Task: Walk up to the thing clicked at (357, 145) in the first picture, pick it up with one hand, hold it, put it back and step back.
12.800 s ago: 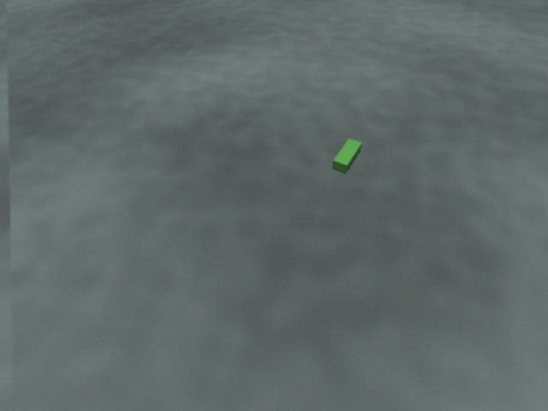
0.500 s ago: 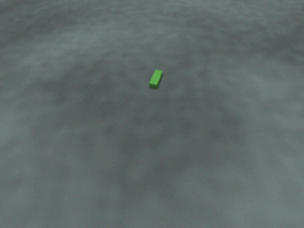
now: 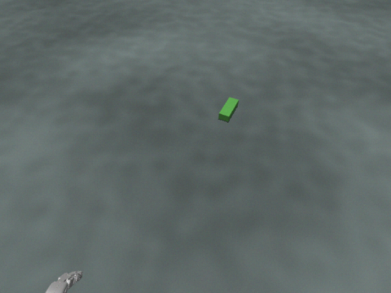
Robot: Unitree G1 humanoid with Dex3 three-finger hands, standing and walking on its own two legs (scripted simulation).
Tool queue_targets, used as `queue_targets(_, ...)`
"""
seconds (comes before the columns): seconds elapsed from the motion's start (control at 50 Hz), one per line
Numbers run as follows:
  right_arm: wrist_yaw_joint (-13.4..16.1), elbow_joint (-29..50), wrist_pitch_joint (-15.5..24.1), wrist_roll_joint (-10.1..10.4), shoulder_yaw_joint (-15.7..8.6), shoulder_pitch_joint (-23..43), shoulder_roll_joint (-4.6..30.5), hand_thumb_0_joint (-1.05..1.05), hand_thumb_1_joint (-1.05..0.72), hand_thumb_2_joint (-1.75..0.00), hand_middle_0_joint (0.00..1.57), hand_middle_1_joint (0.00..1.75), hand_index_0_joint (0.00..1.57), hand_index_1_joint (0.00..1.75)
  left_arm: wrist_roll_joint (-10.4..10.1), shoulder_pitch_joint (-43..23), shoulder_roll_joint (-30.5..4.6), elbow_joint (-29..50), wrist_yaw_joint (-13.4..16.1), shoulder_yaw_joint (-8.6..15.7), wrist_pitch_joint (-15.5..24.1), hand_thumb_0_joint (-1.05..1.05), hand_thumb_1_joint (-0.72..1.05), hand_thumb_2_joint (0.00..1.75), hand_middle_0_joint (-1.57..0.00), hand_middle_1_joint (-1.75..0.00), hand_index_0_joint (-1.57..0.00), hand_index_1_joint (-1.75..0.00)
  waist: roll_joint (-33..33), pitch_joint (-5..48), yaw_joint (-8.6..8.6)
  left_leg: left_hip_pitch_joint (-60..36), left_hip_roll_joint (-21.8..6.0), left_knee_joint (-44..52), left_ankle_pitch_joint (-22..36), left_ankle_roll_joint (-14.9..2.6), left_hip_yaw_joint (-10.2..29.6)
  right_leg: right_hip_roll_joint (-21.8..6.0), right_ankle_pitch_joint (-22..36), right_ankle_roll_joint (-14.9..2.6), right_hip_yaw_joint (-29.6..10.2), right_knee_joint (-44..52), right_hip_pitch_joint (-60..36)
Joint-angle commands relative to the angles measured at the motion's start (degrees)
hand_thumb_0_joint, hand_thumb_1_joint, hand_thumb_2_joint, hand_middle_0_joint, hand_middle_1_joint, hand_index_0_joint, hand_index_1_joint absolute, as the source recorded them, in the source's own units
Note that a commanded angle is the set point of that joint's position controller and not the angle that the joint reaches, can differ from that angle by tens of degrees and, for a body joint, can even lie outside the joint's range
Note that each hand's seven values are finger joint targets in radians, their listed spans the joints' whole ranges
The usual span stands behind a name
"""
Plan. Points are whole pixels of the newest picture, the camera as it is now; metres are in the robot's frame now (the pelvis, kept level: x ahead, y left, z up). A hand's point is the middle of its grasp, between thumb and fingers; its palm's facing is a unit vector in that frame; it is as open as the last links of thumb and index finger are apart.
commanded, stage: walk up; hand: left
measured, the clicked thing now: (228, 109) +1.50 -0.21 -0.75
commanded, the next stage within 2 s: none
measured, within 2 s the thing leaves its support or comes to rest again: neither
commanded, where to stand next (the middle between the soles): +1.53 -0.59 m, yaw +65 degrees
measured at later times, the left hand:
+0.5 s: hand (80, 264) +0.20 +0.30 -0.15, palm faces +0.25 -0.93 -0.26, open 7.4 cm
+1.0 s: hand (147, 240) +0.27 +0.16 -0.18, palm faces +0.57 -0.74 -0.36, open 7.4 cm
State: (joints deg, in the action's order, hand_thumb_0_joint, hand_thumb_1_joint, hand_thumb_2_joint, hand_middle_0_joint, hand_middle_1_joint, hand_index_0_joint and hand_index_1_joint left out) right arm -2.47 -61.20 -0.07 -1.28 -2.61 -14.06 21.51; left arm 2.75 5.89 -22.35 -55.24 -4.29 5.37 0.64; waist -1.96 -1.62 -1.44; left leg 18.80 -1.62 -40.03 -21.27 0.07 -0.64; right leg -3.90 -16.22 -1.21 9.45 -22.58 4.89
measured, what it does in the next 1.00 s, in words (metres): walks ahead, turning left: left foot, then right foot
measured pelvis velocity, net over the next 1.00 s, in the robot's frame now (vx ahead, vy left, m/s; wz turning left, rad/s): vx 0.44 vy -0.08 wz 0.61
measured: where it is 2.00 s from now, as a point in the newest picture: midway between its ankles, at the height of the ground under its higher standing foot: (237, 167)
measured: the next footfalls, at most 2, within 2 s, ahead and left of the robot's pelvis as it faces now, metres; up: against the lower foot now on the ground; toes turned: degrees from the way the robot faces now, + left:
left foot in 0.16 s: +0.17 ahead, +0.16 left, +0.00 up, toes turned +14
right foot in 0.64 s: +0.44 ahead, -0.16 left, +0.00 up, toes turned +20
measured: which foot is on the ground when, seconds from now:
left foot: up 0.00-0.14, down 0.16-0.66, up 0.68-0.98, down 1.00-1.00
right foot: down 0.00-0.16, up 0.18-0.62, down 0.64-1.00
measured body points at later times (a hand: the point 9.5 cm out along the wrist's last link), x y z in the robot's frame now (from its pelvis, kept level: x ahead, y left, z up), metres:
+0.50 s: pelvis +0.18 +0.00 +0.00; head +0.15 +0.05 +0.44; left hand +0.19 +0.35 -0.13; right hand +0.31 -0.32 -0.07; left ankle +0.13 +0.15 -0.74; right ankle +0.33 -0.16 -0.68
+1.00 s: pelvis +0.44 -0.08 -0.03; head +0.45 -0.04 +0.42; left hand +0.24 +0.20 -0.15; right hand +0.74 -0.27 -0.11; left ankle +0.48 +0.04 -0.75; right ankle +0.41 -0.17 -0.74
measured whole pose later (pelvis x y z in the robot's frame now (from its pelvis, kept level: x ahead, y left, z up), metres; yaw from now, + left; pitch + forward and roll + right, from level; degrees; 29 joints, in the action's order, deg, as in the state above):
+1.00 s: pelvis +0.44 -0.08 -0.03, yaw +35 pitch +0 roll +0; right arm 1.5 -46.9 5.6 -0.2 -1.9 -15.9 25.5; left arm 3.8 19.7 -26.6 -45.5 -5.5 6.0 -2.8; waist -2.8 -4.3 -7.8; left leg 26.6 -0.6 -36.6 -10.8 -5.7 -7.0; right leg -1.5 -28.6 -3.6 15.0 -41.7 10.5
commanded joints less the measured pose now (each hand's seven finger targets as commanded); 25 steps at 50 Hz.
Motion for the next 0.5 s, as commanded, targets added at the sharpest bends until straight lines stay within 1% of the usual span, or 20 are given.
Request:
queue_targets(0.0,-1.0,8.7,3.1,0.2,-5.2,4.6,17.5,0.0,-0.9,-0.9,0.2,0.3,0.2,0.3,0.9,-7.4,-17.7,9.4,-0.5,5.8,1.1,0.0,0.9,0.9,-0.2,-0.3,-0.2,-0.3,-8.0,-2.3,-0.91,15.7,-6.8,-6.8,-1.9,-0.18,-1.7,-20.0,-25.2,-10.56,-13.7,15.9,-3.8)
queue_targets(0.04,-1.7,8.1,3.0,0.5,-5.3,0.2,16.6,0.0,-0.9,-0.9,0.2,0.3,0.2,0.3,1.1,-10.0,-17.2,11.0,-1.3,6.0,0.6,0.0,0.9,0.9,-0.2,-0.3,-0.2,-0.3,-8.3,-1.4,0.92,4.6,-4.5,-1.0,3.2,-0.54,-6.0,-14.3,-21.7,-7.91,-4.6,11.5,1.9)
queue_targets(0.06,-1.4,7.5,3.0,0.6,-5.6,-4.2,16.0,0.0,-0.9,-0.9,0.2,0.3,0.2,0.3,1.4,-11.5,-17.0,11.9,-1.5,6.0,0.4,0.0,0.9,0.9,-0.2,-0.3,-0.2,-0.3,-7.1,-0.1,3.07,-4.0,-3.2,3.1,5.0,-0.64,-7.8,-12.5,-21.0,-7.16,-1.0,6.9,6.9)
queue_targets(0.08,-0.7,5.9,3.1,0.4,-6.4,-8.8,16.1,0.0,-0.9,-0.9,0.2,0.3,0.2,0.3,1.3,-12.1,-16.1,12.2,-1.4,6.0,-0.1,0.0,0.9,0.9,-0.2,-0.3,-0.2,-0.3,-3.5,1.4,5.26,-13.1,-0.4,5.8,8.4,-0.58,-10.7,-9.7,-22.8,-6.77,2.0,-0.8,13.0)
queue_targets(0.1,0.4,3.4,3.2,0.0,-7.4,-16.5,17.4,0.0,-0.9,-0.9,0.2,0.3,0.2,0.3,1.8,-11.7,-13.4,13.1,-1.4,5.4,-0.6,0.0,0.9,0.9,-0.2,-0.3,-0.2,-0.3,4.2,4.4,8.39,-23.7,2.2,5.6,4.3,-1.9,-9.9,-6.3,-19.9,-6.26,3.6,-14.6,19.1)
queue_targets(0.12,1.6,2.4,3.1,-0.6,-8.8,-23.7,21.1,0.0,-0.9,-0.9,0.2,0.3,0.2,0.3,1.8,-11.8,-9.6,14.3,-1.9,4.0,-1.0,0.0,0.9,0.9,-0.2,-0.3,-0.2,-0.3,14.8,4.5,12.19,-32.0,-0.8,11.1,-3.9,-4.52,-0.5,-1.9,-17.8,-4.97,4.4,-33.3,30.1)
queue_targets(0.14,3.0,3.5,2.7,-1.2,-9.6,-25.7,25.9,0.0,-0.9,-0.9,0.2,0.3,0.2,0.3,1.6,-14.2,-5.8,17.0,-2.6,2.3,-1.1,0.0,0.9,0.9,-0.2,-0.3,-0.2,-0.3,23.1,0.8,12.62,-30.8,-13.3,23.3,-28.2,-7.45,27.8,4.8,-19.7,-2.84,-1.7,-49.6,44.7)
queue_targets(0.16,3.3,8.8,3.4,0.5,-8.9,-13.8,28.8,0.0,-0.9,-0.9,0.2,0.3,0.2,0.3,0.8,-11.6,-9.5,18.0,-3.3,2.2,-1.1,0.0,0.9,0.9,-0.2,-0.3,-0.2,-0.3,13.3,-0.9,5.76,-15.7,-23.8,41.8,-43.2,-12.9,55.0,3.3,-14.2,-2.53,-12.9,-52.5,41.6)
queue_targets(0.18,3.7,11.8,4.1,2.2,-8.3,-4.4,29.5,0.0,-0.9,-0.9,0.2,0.3,0.2,0.3,1.2,-7.1,-14.9,16.2,-3.6,2.7,-1.3,0.0,0.9,0.9,-0.2,-0.3,-0.2,-0.3,6.4,-2.7,0.81,-8.0,-25.7,44.2,-43.7,-14.36,54.9,-0.5,-13.2,-1.55,-17.9,-53.3,36.6)
queue_targets(0.2,4.1,13.0,4.9,1.8,-6.9,0.1,27.1,0.0,-0.9,-0.9,0.2,0.3,0.2,0.3,-0.1,-2.7,-16.8,13.3,-3.7,3.2,-1.8,0.0,0.9,0.9,-0.2,-0.3,-0.2,-0.3,3.5,-3.3,-2.47,-7.4,-24.1,39.2,-34.6,-13.75,44.7,-2.7,-12.3,-0.11,-18.5,-51.4,34.2)
queue_targets(0.22,4.5,13.1,5.4,1.2,-6.2,1.6,25.5,0.0,-0.9,-0.9,0.2,0.3,0.2,0.3,-0.5,0.1,-16.8,11.4,-3.7,3.3,-2.2,0.0,0.9,0.9,-0.2,-0.3,-0.2,-0.3,3.8,-2.9,-3.65,-5.2,-19.7,35.7,-27.1,-12.02,33.7,-4.4,-8.8,0.75,-17.8,-47.6,31.4)
queue_targets(0.24,4.8,13.0,6.0,0.9,-5.7,1.9,24.0,0.0,-0.9,-0.9,0.2,0.3,0.2,0.3,-0.4,0.1,-17.3,10.4,-3.7,3.7,-2.5,0.0,0.9,0.9,-0.2,-0.3,-0.2,-0.3,4.8,-2.7,-3.38,-1.0,-15.7,34.7,-22.4,-10.21,27.0,-4.4,-6.3,1.39,-17.5,-43.6,26.5)
queue_targets(0.26,4.8,12.3,6.4,0.7,-5.4,0.8,23.4,0.0,-0.9,-0.9,0.2,0.3,0.2,0.3,-0.4,1.0,-17.3,10.2,-4.0,3.7,-2.7,0.0,0.9,0.9,-0.2,-0.3,-0.2,-0.3,6.5,-2.2,-2.91,2.0,-13.3,34.3,-20.3,-9.26,22.6,-3.9,-3.2,1.88,-16.0,-41.8,23.6)
queue_targets(0.28,4.8,11.7,6.8,0.5,-5.4,0.7,23.2,0.0,-0.9,-0.9,0.2,0.3,0.2,0.3,-0.1,1.1,-16.9,10.5,-4.2,3.5,-2.9,0.0,0.9,0.9,-0.2,-0.3,-0.2,-0.3,7.5,-2.3,-2.76,2.3,-11.8,33.8,-18.8,-8.91,20.1,-3.5,-0.8,2.34,-15.4,-40.7,24.0)
queue_targets(0.3,4.8,11.4,7.1,0.5,-5.3,0.1,23.1,0.0,-0.9,-0.9,0.2,0.3,0.2,0.3,0.1,0.7,-16.6,11.2,-4.4,3.4,-3.1,0.0,0.9,0.9,-0.2,-0.3,-0.2,-0.3,7.5,-2.6,-2.45,1.7,-10.8,33.2,-17.8,-8.71,19.2,-3.0,0.8,2.66,-15.4,-39.9,25.4)
queue_targets(0.34,4.9,11.2,7.6,0.7,-5.4,-1.4,23.5,0.0,-0.9,-0.9,0.2,0.3,0.2,0.3,0.2,-0.7,-16.3,12.9,-4.7,3.3,-3.0,0.0,0.9,0.9,-0.2,-0.3,-0.2,-0.3,7.2,-2.7,-1.62,-1.5,-11.0,32.3,-16.8,-9.94,19.5,-3.1,2.0,3.7,-15.8,-37.1,28.6)
queue_targets(0.4,5.0,11.0,7.8,0.9,-5.9,-3.7,24.4,0.0,-0.9,-0.9,0.2,0.3,0.2,0.3,0.3,-3.4,-15.8,14.9,-5.0,3.5,-2.8,0.0,0.9,0.9,-0.2,-0.3,-0.2,-0.3,7.2,-0.1,0.18,-8.2,-10.7,29.9,-12.1,-10.24,18.3,-3.1,1.6,4.55,-15.7,-31.2,32.0)
queue_targets(0.42,4.9,10.9,7.8,0.9,-5.9,-4.1,24.6,0.0,-0.9,-0.9,0.2,0.3,0.2,0.3,0.3,-3.7,-15.7,15.1,-5.0,3.6,-2.7,0.0,0.9,0.9,-0.2,-0.3,-0.2,-0.3,7.1,0.0,0.46,-8.1,-10.1,29.2,-10.8,-10.25,17.4,-2.8,1.8,4.67,-15.1,-29.9,32.1)
queue_targets(0.46,4.8,11.0,7.6,0.6,-6.0,-5.6,24.8,0.0,-0.9,-0.9,0.2,0.3,0.2,0.3,0.2,-6.0,-15.2,15.9,-4.8,3.7,-2.6,0.0,0.9,0.9,-0.2,-0.3,-0.2,-0.3,8.2,-1.6,1.92,-6.8,-9.9,28.3,-10.5,-10.47,18.3,-2.9,1.4,4.74,-14.6,-26.6,32.1)
queue_targets(0.48,4.9,11.5,7.5,0.6,-6.2,-3.8,25.7,0.0,-0.9,-0.9,0.2,0.3,0.2,0.3,0.1,-5.6,-15.2,16.3,-4.9,3.9,-2.7,0.0,0.9,0.9,-0.2,-0.3,-0.2,-0.3,9.8,-1.8,0.94,-6.0,-10.4,27.8,-10.9,-10.51,18.4,-3.4,0.3,4.22,-14.9,-25.6,30.8)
